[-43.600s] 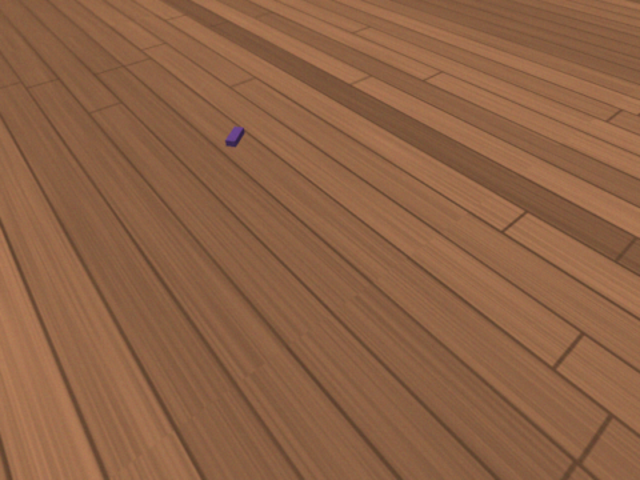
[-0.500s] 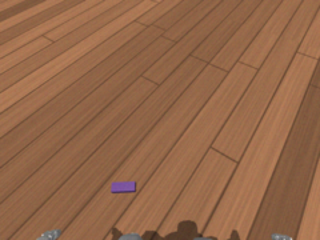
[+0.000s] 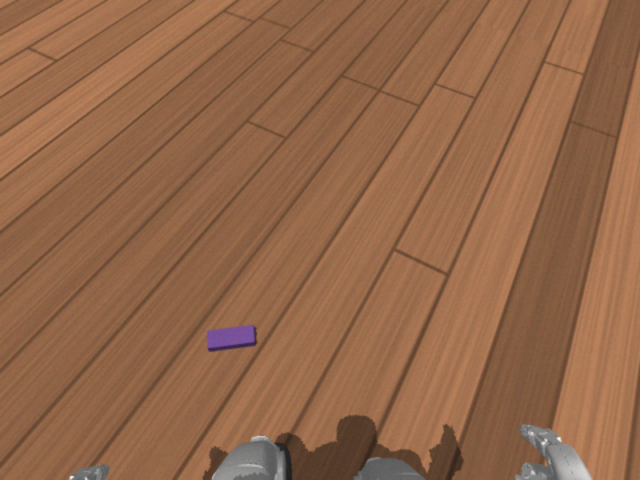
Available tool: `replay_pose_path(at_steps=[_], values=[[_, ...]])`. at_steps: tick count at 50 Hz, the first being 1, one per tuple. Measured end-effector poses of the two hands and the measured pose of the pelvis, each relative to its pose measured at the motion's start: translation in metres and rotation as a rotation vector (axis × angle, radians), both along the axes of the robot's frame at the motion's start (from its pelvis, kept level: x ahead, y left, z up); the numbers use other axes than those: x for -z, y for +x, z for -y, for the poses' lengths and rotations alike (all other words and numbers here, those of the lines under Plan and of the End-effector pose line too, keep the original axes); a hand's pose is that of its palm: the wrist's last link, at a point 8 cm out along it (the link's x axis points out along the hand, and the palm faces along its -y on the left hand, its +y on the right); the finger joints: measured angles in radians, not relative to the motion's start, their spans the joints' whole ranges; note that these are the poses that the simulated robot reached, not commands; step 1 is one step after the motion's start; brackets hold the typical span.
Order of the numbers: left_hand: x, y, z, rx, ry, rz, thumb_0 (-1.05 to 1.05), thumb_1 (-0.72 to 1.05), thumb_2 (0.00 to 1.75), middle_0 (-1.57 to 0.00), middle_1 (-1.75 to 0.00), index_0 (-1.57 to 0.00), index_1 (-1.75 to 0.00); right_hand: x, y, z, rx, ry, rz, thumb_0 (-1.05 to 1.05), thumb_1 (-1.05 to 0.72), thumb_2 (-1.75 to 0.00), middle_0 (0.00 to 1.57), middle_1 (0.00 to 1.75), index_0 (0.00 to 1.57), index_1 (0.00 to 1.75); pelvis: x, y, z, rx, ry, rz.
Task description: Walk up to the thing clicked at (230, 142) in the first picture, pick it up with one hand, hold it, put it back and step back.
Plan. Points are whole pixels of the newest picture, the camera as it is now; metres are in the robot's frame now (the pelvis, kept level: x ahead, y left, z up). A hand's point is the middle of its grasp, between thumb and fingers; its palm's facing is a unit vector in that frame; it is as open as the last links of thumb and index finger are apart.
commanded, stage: step back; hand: left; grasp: from above
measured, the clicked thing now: (231, 338) +0.51 +0.26 -0.74
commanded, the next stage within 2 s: none
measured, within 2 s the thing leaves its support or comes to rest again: neither
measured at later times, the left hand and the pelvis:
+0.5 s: hand out of the picture -0.02 +0.26 -0.14, palm faces +0.09 -0.93 -0.36, open 7.4 cm; pelvis -0.14 -0.01 +0.00, yaw +5 degrees
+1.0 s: hand out of the picture -0.24 +0.22 -0.12, palm faces +0.05 -0.90 -0.43, open 7.4 cm; pelvis -0.29 -0.05 +0.01, yaw +2 degrees
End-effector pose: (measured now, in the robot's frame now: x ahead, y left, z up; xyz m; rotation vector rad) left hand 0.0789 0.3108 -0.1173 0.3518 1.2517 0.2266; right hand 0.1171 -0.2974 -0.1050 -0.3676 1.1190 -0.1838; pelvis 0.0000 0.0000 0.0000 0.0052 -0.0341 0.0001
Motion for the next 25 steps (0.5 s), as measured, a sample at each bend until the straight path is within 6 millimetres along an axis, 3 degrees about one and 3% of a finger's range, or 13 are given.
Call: replay_pose_path(at_steps=[4, 8, 14, 20, 25], values=[[-0.011, -0.03, 0.015, -0.006, 0.016, 0.021, 0.0, 0.9, 0.9, -0.2, -0.3, -0.21, -0.3, 0.013, -0.023, 0.015, 0.018, 0.031, 0.001, 0.01, -0.9, -0.9, 0.21, 0.3, 0.2, 0.3, 0.002, -0.023, 0.012, -0.016, -0.032, 0.027], [-0.03, -0.059, 0.021, -0.024, 0.03, 0.037, 0.0, 0.9, 0.9, -0.2, -0.3, -0.21, -0.3, 0.007, -0.05, 0.023, 0.029, 0.045, -0.035, 0.01, -0.91, -0.9, 0.21, 0.3, 0.2, 0.3, -0.009, -0.038, 0.02, -0.003, 0.033, 0.019], [-0.044, -0.073, 0.02, -0.029, 0.053, 0.093, 0.0, 0.9, 0.9, -0.2, -0.3, -0.21, -0.3, 0.001, -0.096, 0.036, 0.009, 0.008, -0.092, 0.01, -0.91, -0.9, 0.21, 0.3, 0.2, 0.3, -0.016, -0.068, 0.021, -0.039, 0.026, -0.02], [-0.033, -0.083, 0.012, -0.027, 0.037, 0.201, 0.0, 0.9, 0.9, -0.2, -0.3, -0.21, -0.3, 0.004, -0.137, 0.031, -0.043, -0.043, -0.149, 0.01, -0.91, -0.9, 0.2, 0.3, 0.2, 0.3, -0.005, -0.107, 0.015, -0.104, -0.001, -0.014], [-0.014, -0.114, 0.007, -0.046, -0.014, 0.186, 0.0, 0.9, 0.9, -0.2, -0.3, -0.21, -0.3, -0.005, -0.166, 0.015, -0.06, -0.043, -0.124, 0.01, -0.91, -0.9, 0.2, 0.3, 0.2, 0.3, -0.003, -0.141, 0.009, -0.094, 0.018, 0.015]])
